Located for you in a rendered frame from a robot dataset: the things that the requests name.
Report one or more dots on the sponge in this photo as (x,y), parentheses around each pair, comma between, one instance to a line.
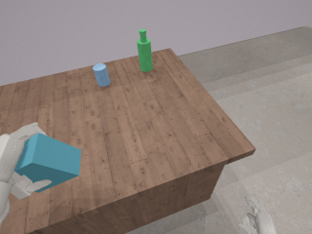
(44,157)

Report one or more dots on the robot right hand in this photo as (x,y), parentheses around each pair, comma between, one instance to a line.
(262,222)

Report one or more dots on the left robot forearm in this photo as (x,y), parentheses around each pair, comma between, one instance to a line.
(5,190)

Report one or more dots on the robot left hand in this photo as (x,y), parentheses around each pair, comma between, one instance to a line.
(11,147)

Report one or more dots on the table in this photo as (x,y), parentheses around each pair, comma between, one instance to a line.
(153,143)

